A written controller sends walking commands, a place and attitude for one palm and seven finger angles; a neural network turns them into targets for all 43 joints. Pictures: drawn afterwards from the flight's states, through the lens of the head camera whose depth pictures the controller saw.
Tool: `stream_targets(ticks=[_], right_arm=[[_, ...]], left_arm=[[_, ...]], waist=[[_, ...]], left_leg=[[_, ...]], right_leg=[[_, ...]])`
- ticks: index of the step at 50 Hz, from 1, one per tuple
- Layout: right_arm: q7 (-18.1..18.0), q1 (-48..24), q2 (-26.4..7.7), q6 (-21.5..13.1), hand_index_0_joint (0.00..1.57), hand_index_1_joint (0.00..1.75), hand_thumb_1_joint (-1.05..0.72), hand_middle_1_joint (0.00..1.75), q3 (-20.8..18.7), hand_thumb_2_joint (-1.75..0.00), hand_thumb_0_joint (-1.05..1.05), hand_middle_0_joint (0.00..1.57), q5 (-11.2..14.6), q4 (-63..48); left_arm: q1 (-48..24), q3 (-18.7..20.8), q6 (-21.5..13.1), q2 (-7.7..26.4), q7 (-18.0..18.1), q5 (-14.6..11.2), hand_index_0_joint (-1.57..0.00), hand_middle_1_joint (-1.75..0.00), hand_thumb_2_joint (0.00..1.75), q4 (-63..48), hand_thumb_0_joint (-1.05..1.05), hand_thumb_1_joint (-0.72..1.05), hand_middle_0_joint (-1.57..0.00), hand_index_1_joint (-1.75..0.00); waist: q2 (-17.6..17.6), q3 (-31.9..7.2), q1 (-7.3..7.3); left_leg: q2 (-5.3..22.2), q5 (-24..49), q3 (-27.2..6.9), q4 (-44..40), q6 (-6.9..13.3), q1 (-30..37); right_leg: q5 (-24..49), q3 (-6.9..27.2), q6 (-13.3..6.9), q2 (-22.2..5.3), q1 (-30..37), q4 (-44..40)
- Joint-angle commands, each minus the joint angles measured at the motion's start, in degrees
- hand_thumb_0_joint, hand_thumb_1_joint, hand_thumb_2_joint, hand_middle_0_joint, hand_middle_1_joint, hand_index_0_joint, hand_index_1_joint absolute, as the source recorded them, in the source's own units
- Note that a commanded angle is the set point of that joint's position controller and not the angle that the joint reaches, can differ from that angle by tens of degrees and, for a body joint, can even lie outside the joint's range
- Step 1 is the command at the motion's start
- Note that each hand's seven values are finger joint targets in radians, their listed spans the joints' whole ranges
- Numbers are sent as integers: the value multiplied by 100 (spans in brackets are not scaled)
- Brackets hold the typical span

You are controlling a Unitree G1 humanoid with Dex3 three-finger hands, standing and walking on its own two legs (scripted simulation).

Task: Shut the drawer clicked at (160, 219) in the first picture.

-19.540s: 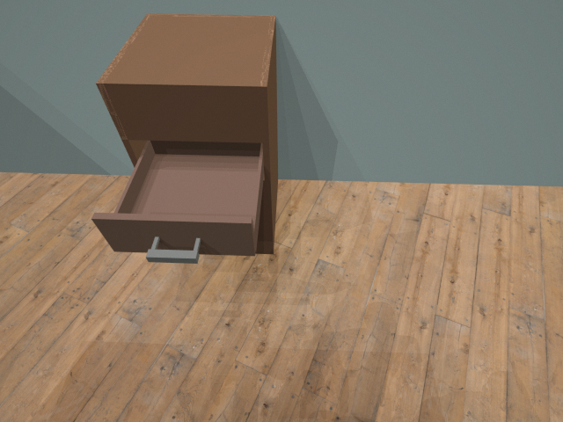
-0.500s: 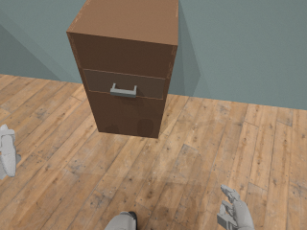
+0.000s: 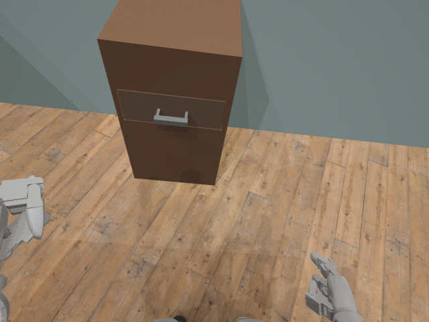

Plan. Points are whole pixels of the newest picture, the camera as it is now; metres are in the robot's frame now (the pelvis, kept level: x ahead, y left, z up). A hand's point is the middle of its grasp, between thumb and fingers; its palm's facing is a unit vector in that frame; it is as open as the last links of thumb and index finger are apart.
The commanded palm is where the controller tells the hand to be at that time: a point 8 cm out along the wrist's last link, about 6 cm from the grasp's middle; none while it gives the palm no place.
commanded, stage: stop stepping back and stand still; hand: left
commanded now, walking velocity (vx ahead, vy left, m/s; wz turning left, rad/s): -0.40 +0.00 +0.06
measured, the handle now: (171, 116) +0.79 +0.19 -0.25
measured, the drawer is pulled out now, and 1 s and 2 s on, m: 0.00 0.00 0.00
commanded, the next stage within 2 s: let the arm hang, fingers relaxed in 0.76 s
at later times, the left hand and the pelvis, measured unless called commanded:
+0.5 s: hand (1, 314) +0.11 +0.24 +0.15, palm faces +0.42 -0.85 -0.31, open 3.3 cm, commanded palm +0.05 +0.28 +0.17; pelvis -0.07 +0.00 -0.01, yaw +1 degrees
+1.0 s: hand out of the picture +0.10 +0.25 -0.05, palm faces +0.14 -0.90 -0.42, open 3.1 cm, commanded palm none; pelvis -0.09 +0.01 -0.02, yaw +1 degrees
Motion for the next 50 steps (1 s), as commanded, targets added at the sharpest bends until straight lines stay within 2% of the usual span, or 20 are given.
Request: stream_targets(ticks=[1, 6, 8, 10, 12, 13, 14, 15, 18, 21, 25, 27, 30, 33, 36, 42, 43, 44, 46, 50], right_arm=[[65, 100, -927, -475, 20, 30, -90, 30, -394, -90, 0, 20, 46, -906], [15, -115, -698, -296, 20, 30, -90, 30, -236, -90, 0, 20, 32, -1105], [-71, -141, -711, -222, 20, 30, -90, 30, -232, -90, 0, 20, 5, -1101], [-119, -128, -701, -146, 20, 30, -90, 30, -240, -90, 0, 20, 18, -1013], [-145, -10, -675, -47, 20, 30, -90, 30, -277, -90, 0, 20, 25, -836], [-145, 2, -704, -44, 20, 30, -90, 30, -240, -90, 0, 20, -5, -704], [-120, -7, -767, -41, 20, 30, -90, 30, -238, -90, 0, 20, -45, -622], [-152, 138, -690, -84, 20, 30, -90, 30, -272, -90, 0, 20, 145, -556], [-285, -318, -796, -182, 20, 30, -90, 30, -319, -90, 0, 20, 185, -657], [-400, -111, -779, -372, 20, 30, -90, 30, -240, -90, 0, 20, 122, -485], [-368, 9, -891, -503, 20, 30, -90, 30, -237, -90, 0, 20, 136, -721], [-315, 45, -729, -557, 20, 30, -90, 30, -172, -90, 0, 20, 68, -669], [-210, 103, -776, -621, 20, 30, -90, 30, -218, -90, 0, 20, 121, -691], [-111, 201, -699, -482, 20, 30, -90, 30, -310, -90, 0, 20, 188, -705], [-88, 164, -633, -316, 20, 30, -90, 30, -252, -90, 0, 20, 218, -660], [-211, -68, -693, -277, 20, 30, -90, 30, -215, -90, 0, 20, 153, -712], [278, -169, -1395, -649, 20, 30, -90, 30, -557, -90, 0, 20, 183, 594], [338, 249, -1379, -85, 20, 30, -90, 30, -591, -90, 0, 20, 101, 613], [299, 181, -1019, 165, 20, 30, -90, 30, -426, -90, 0, 20, 61, 486], [277, 252, -774, 338, 20, 30, -90, 30, -309, -90, 0, 20, -27, 495]], left_arm=[[847, 710, -254, 969, 76, -116, -140, -160, 90, -2407, 0, 90, -140, -160], [1578, 1090, 128, 992, 203, -234, -140, -160, 90, -1989, 0, 90, -140, -160], [1469, 1104, 240, 965, 256, -205, -140, -160, 90, -1813, 0, 90, -140, -160], [1493, 938, 334, 879, 240, -181, -140, -160, 90, -1442, 0, 90, -140, -160], [1171, 895, 337, 1019, 222, -210, -140, -160, 90, -1376, 0, 90, -140, -160], [931, 903, 332, 980, 274, -281, -140, -160, 90, -1381, 0, 90, -140, -160], [530, 1009, 269, 1189, 295, -269, -140, -160, 90, -1684, 0, 90, -140, -160], [399, 785, 335, 960, 251, -176, -140, -160, 90, -1213, 0, 90, -140, -160], [-203, 284, 371, 607, 222, -43, -140, -160, 90, -976, 0, 90, -140, -160], [-378, 208, 228, 593, 287, 113, -140, -160, 90, -919, 0, 90, -140, -160], [-126, 611, -1, 910, 288, 126, -140, -160, 90, -1812, 0, 90, -140, -160], [27, 772, -30, 968, 275, 162, -140, -160, 90, -2005, 0, 90, -140, -160], [650, 837, -37, 838, 258, 83, -140, -160, 90, -1656, 0, 90, -140, -160], [1127, 850, -44, 692, 234, -55, -140, -160, 90, -992, 0, 90, -140, -160], [852, 825, -2, 676, 237, -101, -140, -160, 90, -805, 0, 90, -140, -160], [376, 651, -35, 685, 183, 15, -140, -160, 90, -1129, 0, 90, -140, -160], [-221, -1649, 732, -208, -534, 493, -140, -160, 90, 3521, 0, 90, -140, -160], [-365, -1322, 1360, -404, -632, 557, -136, -156, 90, 3648, 0, 90, -136, -156], [-279, -1448, 1552, -687, -643, 509, -128, -147, 90, 3988, 0, 90, -128, -147], [-762, -1494, 1493, -217, -650, 521, -112, -130, 90, 5332, 0, 90, -112, -130]], waist=[[1377, -2054, 56], [1655, -1145, -59], [1818, -984, -72], [1277, -877, -79], [-646, -770, -126], [-834, -569, -104], [-672, -706, -104], [-1216, -859, -179], [-592, 14, -204], [386, 163, -171], [1621, -397, -97], [1908, -424, -96], [1077, -688, -42], [-272, -882, -156], [-397, -643, -210], [587, -616, -94], [750, -313, -386], [624, -560, -194], [428, -802, -60], [-1185, -1081, -19]], left_leg=[[1804, 3343, -1045, -631, 441, 1806], [1392, -2127, -938, -1943, 118, 186], [1049, -2993, -693, -2122, -184, -352], [559, -2721, -255, -1473, -514, -418], [33, -1414, 45, 1625, -525, 475], [106, -939, -177, 2412, -460, 232], [239, -760, -162, 2827, -431, -163], [221, -897, -291, 2875, -419, -562], [435, -1064, -121, 1737, -267, 195], [298, -1304, 200, 187, -97, 709], [1354, -879, -1542, -752, 390, 812], [1352, -383, -1499, -939, 334, 584], [1021, 347, -723, -203, 98, 297], [371, -323, 28, 931, -263, -151], [310, -613, 100, 807, -289, 7], [784, 1114, -428, -189, -49, 938], [841, 2161, -471, 395, -107, 883], [882, 2457, -546, 323, -6, 619], [1015, 1688, -672, 378, 147, 335], [294, 533, -242, 920, -131, 170]], right_leg=[[102, -196, 71, -65, 55, 630], [-229, -710, -7, -43, 1002, -393], [-278, -1075, -109, 117, 1892, -1514], [-62, -982, -245, -30, 2270, -2716], [-715, 804, -848, -1688, 281, -4034], [-300, 1206, -1164, -2298, -115, -4195], [596, 839, -1249, -2368, 301, -3864], [89, 782, -1111, -2168, 725, -3664], [-943, 232, -707, -1845, -370, -3551], [-818, 134, -591, -1491, -132, -2934], [699, -596, 1, -457, 375, -1105], [419, -690, -21, -403, 651, -964], [1382, -574, -62, -466, 1559, -1915], [2405, 610, -442, -1326, 1884, -2428], [2654, 613, -580, -1614, 1520, -2581], [2512, -345, 15, -656, 1239, -1975], [2970, -640, -37, -842, 307, -911], [2272, -499, 25, -825, 498, -957], [1617, -518, 43, -709, 694, -952], [3443, -40, -299, -1331, 1444, -1665]])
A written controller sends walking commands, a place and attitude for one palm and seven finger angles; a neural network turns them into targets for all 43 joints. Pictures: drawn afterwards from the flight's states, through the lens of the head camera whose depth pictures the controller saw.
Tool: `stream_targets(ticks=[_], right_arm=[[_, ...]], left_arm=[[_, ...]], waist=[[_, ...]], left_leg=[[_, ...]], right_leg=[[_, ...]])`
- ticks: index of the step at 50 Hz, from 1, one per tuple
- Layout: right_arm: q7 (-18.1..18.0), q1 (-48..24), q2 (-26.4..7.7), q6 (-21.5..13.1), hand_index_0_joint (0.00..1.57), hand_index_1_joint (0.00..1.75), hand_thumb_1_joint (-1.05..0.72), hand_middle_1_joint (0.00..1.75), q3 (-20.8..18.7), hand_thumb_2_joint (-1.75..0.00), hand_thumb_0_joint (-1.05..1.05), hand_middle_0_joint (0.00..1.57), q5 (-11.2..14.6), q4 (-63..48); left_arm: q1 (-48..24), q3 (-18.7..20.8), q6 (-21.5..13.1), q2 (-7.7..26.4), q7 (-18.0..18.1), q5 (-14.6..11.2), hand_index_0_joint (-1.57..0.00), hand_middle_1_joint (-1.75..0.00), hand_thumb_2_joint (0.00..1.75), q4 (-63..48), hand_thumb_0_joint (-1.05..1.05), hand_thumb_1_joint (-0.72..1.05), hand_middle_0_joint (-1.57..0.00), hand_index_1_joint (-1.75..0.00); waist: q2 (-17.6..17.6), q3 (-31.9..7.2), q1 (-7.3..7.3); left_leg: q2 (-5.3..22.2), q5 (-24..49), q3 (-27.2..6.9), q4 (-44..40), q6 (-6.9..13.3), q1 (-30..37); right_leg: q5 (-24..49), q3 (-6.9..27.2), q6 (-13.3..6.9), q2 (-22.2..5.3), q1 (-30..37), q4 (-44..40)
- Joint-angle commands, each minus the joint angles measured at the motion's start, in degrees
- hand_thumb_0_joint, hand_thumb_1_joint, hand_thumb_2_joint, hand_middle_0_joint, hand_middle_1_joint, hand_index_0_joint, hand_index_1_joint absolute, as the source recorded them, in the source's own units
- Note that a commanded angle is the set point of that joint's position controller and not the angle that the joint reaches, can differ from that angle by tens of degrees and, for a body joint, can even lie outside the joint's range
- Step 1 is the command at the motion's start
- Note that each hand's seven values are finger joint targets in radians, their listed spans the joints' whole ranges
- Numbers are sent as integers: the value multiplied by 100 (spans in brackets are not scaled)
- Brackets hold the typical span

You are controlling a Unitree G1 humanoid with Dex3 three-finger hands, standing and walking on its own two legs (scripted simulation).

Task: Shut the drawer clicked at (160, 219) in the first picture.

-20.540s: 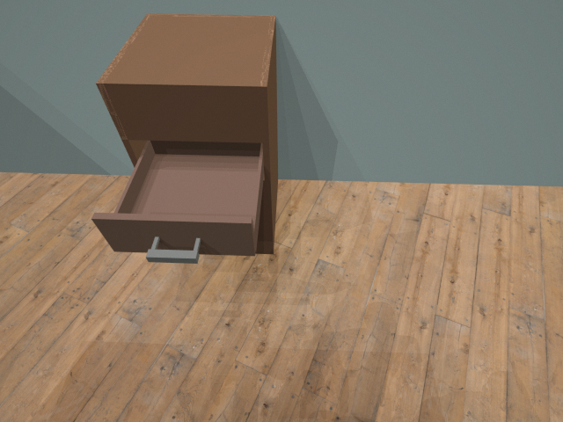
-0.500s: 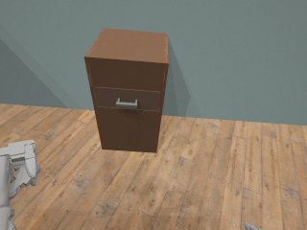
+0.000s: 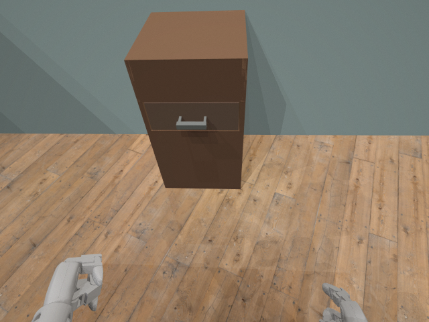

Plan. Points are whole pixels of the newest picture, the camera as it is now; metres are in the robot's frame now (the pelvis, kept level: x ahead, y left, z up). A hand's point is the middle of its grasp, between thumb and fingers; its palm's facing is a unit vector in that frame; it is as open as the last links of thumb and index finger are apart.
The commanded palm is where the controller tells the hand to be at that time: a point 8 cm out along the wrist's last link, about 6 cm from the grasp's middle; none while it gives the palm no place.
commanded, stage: let the arm hang, fingers relaxed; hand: left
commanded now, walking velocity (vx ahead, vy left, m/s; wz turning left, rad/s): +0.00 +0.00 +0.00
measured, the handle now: (192, 122) +0.89 +0.16 -0.23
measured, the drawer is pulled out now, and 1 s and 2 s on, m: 0.00 0.00 0.00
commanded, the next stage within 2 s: look to check the result in 0.96 s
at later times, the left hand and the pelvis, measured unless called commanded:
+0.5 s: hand out of the picture -0.06 +0.21 -0.16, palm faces +0.01 -0.97 -0.25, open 5.9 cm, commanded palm none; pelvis -0.02 +0.01 +0.01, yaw +0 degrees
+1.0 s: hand out of the picture -0.02 +0.15 -0.16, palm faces +0.01 -0.98 -0.18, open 7.3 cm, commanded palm none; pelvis -0.02 -0.01 +0.01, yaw +0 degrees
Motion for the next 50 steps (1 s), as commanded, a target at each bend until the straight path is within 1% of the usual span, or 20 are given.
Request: stream_targets(ticks=[1, 2, 3, 5, 6, 8, 10, 12, 13, 14, 16, 17, 20, 23, 30, 32, 35, 38, 43, 50], right_arm=[[-46, 247, -482, 30, 20, 30, -90, 30, -223, -90, 0, 20, -97, -405], [-66, 242, -515, 66, 20, 30, -90, 30, -232, -90, 0, 20, -101, -298], [-70, 273, -526, 98, 20, 30, -90, 30, -224, -90, 0, 20, -91, -194], [-92, 228, -471, 145, 20, 30, -90, 30, -166, -90, 0, 20, -85, 81], [-106, 211, -440, 170, 20, 30, -90, 30, -140, -90, 0, 20, -72, 188], [-135, 286, -386, 210, 20, 30, -90, 30, -142, -90, 0, 20, -78, 355], [-144, 356, -355, 241, 20, 30, -90, 30, -126, -90, 0, 20, -54, 547], [-152, 484, -361, 262, 20, 30, -90, 30, -143, -90, 0, 20, -48, 710], [-155, 576, -376, 267, 20, 30, -90, 30, -155, -90, 0, 20, -29, 771], [-161, 630, -408, 262, 20, 30, -90, 30, -163, -90, 0, 20, -27, 857], [-173, 741, -417, 258, 20, 30, -90, 30, -172, -90, 0, 20, -24, 1008], [-180, 789, -425, 252, 20, 30, -90, 30, -175, -90, 0, 20, -22, 1090], [-190, 893, -351, 244, 20, 30, -90, 30, -166, -90, 0, 20, -13, 1284], [-195, 1017, -304, 239, 20, 30, -90, 30, -174, -90, 0, 20, 0, 1451], [-200, 1205, -79, 257, 20, 30, -90, 30, -165, -90, 0, 20, -21, 1743], [-205, 1226, -30, 247, 20, 30, -90, 30, -171, -90, 0, 20, -27, 1787], [-207, 1292, 47, 231, 20, 30, -90, 30, -168, -90, 0, 20, -23, 1844], [-215, 1326, 94, 223, 20, 30, -90, 30, -167, -90, 0, 20, -20, 1886], [-232, 1422, 184, 205, 20, 30, -90, 30, -164, -90, 0, 20, -22, 1944], [-253, 1456, 306, 217, 20, 30, -90, 30, -159, -90, 0, 20, -30, 2003]], left_arm=[[205, -191, -24, 584, -121, 13, -108, -125, 90, 1103, 0, 90, -108, -125], [110, -232, -7, 581, -97, -12, -104, -121, 90, 1435, 0, 90, -104, -121], [9, -286, 28, 587, -77, -38, -100, -117, 90, 1702, 0, 90, -100, -117], [-95, -395, 66, 476, -62, -96, -92, -108, 90, 2232, 0, 90, -92, -108], [-78, -435, 77, 442, -62, -113, -88, -104, 90, 2486, 0, 90, -88, -104], [36, -409, 83, 332, -48, -118, -80, -95, 90, 2903, 0, 90, -80, -95], [31, -475, 97, 341, -72, -128, -72, -86, 90, 3294, 0, 90, -72, -86], [13, -502, 88, 313, -94, -131, -64, -78, 90, 3597, 0, 90, -64, -78], [17, -508, 75, 346, -95, -125, -60, -73, 90, 3709, 0, 90, -60, -73], [5, -534, 70, 301, -100, -129, -56, -69, 90, 3844, 0, 90, -56, -69], [40, -558, 65, 269, -96, -133, -48, -60, 90, 4062, 0, 90, -48, -60], [53, -573, 63, 244, -91, -136, -44, -56, 90, 4166, 0, 90, -44, -56], [133, -599, 53, 205, -73, -133, -32, -43, 90, 4411, 0, 90, -32, -43], [190, -613, 41, 183, -52, -130, -20, -30, 90, 4584, 0, 90, -20, -30], [258, -615, 46, 28, -17, -130, -20, -30, 90, 4799, 0, 90, -20, -30], [270, -604, 37, 1, -10, -128, -20, -30, 90, 4826, 0, 90, -20, -30], [252, -595, 13, -18, 0, -135, -20, -30, 90, 4838, 0, 90, -20, -30], [253, -585, 4, -64, 12, -140, -20, -30, 90, 4840, 0, 90, -20, -30], [223, -573, -17, -142, 26, -148, -20, -30, 90, 4842, 0, 90, -20, -30], [204, -565, -14, -264, 32, -155, -20, -30, 90, 4878, 0, 90, -20, -30]], waist=[[-1860, -707, 7], [-1615, -705, 0], [-1094, -596, -27], [194, -265, -22], [509, -130, -2], [885, -15, 51], [871, 53, 31], [705, 114, 14], [298, 117, 12], [164, 97, -7], [2, 129, -15], [45, 170, -22], [-161, 304, -11], [-207, 432, -9], [-281, 717, -18], [-227, 689, -12], [-364, 657, -22], [-166, 659, -10], [-224, 619, -29], [-239, 712, -42]], left_leg=[[199, 1405, -297, 2, 85, 261], [224, 1581, -326, -96, 74, 438], [288, 1819, -388, -223, 70, 614], [448, 2079, -549, -578, 123, 795], [509, 1857, -629, -752, 147, 718], [563, 1478, -719, -930, 171, 612], [555, 730, -745, -1154, 154, 561], [567, 145, -824, -1356, 147, 518], [602, 162, -871, -1382, 157, 566], [621, 67, -875, -1448, 161, 644], [636, -47, -887, -1542, 163, 745], [645, -76, -912, -1605, 170, 769], [655, -87, -875, -1695, 177, 794], [632, -23, -800, -1708, 167, 808], [582, -353, -736, -1822, 144, 679], [568, -284, -714, -1810, 140, 683], [530, 26, -622, -1690, 123, 724], [524, 169, -606, -1630, 110, 755], [527, 539, -533, -1496, 90, 807], [514, 526, -465, -1419, 55, 808]], right_leg=[[3382, 570, -483, -677, 849, -618], [3471, 545, -485, -649, 839, -577], [3019, 443, -437, -557, 674, -575], [1948, 380, -296, -317, 402, -735], [1461, 377, -262, -223, 394, -887], [1079, 317, -273, -171, 529, -1105], [730, 290, -295, -157, 559, -1306], [474, 293, -332, -135, 537, -1449], [496, 263, -336, -127, 543, -1479], [438, 252, -328, -137, 504, -1513], [385, 227, -325, -141, 429, -1556], [379, 237, -326, -135, 399, -1557], [369, 243, -324, -153, 341, -1604], [368, 258, -327, -162, 284, -1634], [81, 277, -321, -148, 90, -1678], [156, 292, -323, -144, 114, -1656], [232, 302, -340, -183, 139, -1679], [265, 319, -346, -173, 127, -1671], [443, 323, -368, -191, 195, -1676], [355, 360, -388, -209, 117, -1768]])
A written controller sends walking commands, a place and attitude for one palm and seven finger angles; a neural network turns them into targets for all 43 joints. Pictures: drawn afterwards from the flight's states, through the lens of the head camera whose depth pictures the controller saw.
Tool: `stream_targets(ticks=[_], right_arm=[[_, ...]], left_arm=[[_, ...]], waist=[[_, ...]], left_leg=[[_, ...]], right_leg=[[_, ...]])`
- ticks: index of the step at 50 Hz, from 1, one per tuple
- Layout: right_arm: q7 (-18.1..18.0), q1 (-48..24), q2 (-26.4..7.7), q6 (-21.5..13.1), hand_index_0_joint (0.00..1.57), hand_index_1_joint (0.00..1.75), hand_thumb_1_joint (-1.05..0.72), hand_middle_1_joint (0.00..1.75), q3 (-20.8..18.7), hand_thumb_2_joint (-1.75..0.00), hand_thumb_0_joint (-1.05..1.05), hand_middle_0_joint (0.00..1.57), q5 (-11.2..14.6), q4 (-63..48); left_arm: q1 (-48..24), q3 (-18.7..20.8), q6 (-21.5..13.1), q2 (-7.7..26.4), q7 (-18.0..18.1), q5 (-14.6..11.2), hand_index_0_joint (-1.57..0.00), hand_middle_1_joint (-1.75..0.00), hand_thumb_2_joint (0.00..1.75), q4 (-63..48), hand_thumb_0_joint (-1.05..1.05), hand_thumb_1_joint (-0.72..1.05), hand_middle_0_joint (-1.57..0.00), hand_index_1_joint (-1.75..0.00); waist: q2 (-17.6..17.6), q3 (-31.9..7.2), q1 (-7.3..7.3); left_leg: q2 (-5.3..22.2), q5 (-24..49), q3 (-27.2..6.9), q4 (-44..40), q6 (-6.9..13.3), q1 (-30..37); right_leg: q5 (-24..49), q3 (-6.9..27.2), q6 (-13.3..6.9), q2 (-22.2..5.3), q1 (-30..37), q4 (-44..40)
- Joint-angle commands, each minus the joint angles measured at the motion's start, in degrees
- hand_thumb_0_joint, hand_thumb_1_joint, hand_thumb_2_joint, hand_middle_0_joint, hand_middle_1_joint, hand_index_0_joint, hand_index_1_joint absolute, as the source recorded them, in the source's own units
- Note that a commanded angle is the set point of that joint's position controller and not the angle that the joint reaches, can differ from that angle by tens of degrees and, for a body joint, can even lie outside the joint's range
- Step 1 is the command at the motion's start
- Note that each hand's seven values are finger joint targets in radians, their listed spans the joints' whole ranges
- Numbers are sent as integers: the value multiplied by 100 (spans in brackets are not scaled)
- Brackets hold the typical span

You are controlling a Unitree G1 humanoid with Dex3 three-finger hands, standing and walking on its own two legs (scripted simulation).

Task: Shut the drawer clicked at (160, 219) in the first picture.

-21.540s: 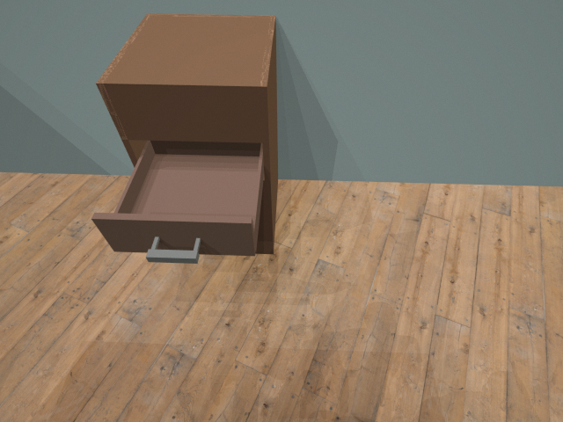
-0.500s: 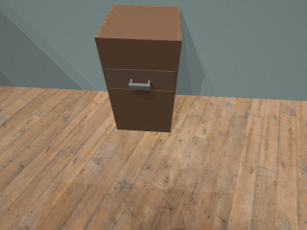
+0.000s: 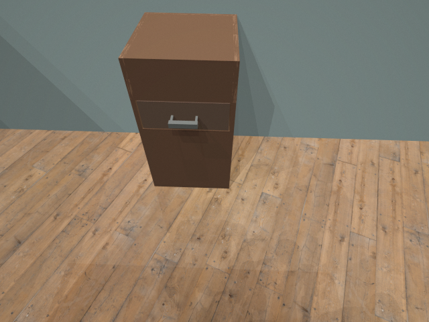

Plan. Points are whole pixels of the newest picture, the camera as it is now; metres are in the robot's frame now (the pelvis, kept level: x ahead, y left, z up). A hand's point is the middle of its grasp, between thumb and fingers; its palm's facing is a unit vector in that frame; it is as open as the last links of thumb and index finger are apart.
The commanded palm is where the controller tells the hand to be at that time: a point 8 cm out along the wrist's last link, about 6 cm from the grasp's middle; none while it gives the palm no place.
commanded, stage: look to check the result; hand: left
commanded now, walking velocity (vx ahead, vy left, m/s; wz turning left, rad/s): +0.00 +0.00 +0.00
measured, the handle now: (183, 121) +0.91 +0.17 -0.24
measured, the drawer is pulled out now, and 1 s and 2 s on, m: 0.00 0.00 0.00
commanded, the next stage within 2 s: stand and wait in 0.58 s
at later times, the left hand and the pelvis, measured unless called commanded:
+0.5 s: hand out of the picture +0.00 +0.15 -0.18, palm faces +0.03 -0.98 -0.19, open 7.3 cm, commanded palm none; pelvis +0.01 -0.01 +0.00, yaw +0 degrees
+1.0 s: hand out of the picture +0.02 +0.15 -0.17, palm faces +0.02 -0.98 -0.20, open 7.3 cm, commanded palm none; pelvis +0.02 -0.02 +0.00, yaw +0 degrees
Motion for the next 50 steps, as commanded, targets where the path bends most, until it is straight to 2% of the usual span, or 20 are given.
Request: stream_targets(ticks=[1, 14, 16, 20, 23, 32, 44, 50], right_arm=[[-32, 427, -433, -85, 20, 30, -90, 30, -107, -90, 0, 20, -18, -130], [-56, 363, -427, -103, 20, 30, -90, 30, -113, -90, 0, 20, -2, -112], [-58, 351, -438, -96, 20, 30, -90, 30, -110, -90, 0, 20, -3, -102], [-55, 322, -449, -89, 20, 30, -90, 30, -111, -90, 0, 20, -11, -97], [-61, 295, -468, -108, 20, 30, -90, 30, -115, -90, 0, 20, -1, -110], [-76, 208, -518, -140, 20, 30, -90, 30, -101, -90, 0, 20, -5, -80], [-73, 126, -558, -125, 20, 30, -90, 30, -101, -90, 0, 20, -8, -69], [-78, 139, -589, -143, 20, 30, -90, 30, -92, -90, 0, 20, -8, -62]], left_arm=[[470, 159, -41, 622, 24, -18, -20, -30, 90, -108, 0, 90, -20, -30], [517, 168, -62, 591, 36, -19, -20, -30, 90, -62, 0, 90, -20, -30], [495, 166, -62, 583, 35, -20, -20, -30, 90, -61, 0, 90, -20, -30], [477, 172, -56, 585, 32, -15, -20, -30, 90, -62, 0, 90, -20, -30], [516, 177, -66, 603, 34, -17, -20, -30, 90, -67, 0, 90, -20, -30], [445, 188, -82, 626, 33, -20, -20, -30, 90, -67, 0, 90, -20, -30], [367, 190, -84, 670, 33, -20, -20, -30, 90, -78, 0, 90, -20, -30], [355, 199, -89, 687, 29, -23, -20, -30, 90, -92, 0, 90, -20, -30]], waist=[[-7, 319, 50], [-27, 216, 56], [-108, 262, 49], [-28, 399, 44], [12, 196, 62], [-30, 167, 80], [-46, 233, 75], [21, 123, 72]], left_leg=[[383, -29, -388, -435, 150, 139], [441, 285, -354, -348, 140, 296], [441, 226, -359, -364, 137, 282], [436, 113, -363, -392, 129, 226], [451, 329, -367, -360, 135, 326], [474, 639, -352, -364, 128, 370], [483, 576, -326, -382, 105, 406], [489, 677, -334, -398, 110, 465]], right_leg=[[-289, 454, -280, -392, -552, -776], [40, 436, -272, -390, -444, -764], [-18, 456, -273, -376, -470, -788], [-168, 459, -279, -368, -554, -824], [68, 451, -273, -373, -410, -758], [522, 421, -254, -388, -249, -711], [492, 433, -260, -394, -255, -790], [615, 452, -258, -388, -162, -761]])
